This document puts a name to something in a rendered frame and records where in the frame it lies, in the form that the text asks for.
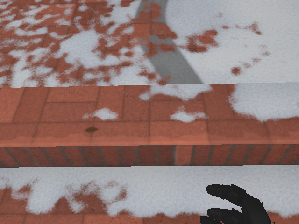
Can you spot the right robot hand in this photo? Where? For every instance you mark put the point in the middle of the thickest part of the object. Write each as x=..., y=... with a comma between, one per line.
x=252, y=210

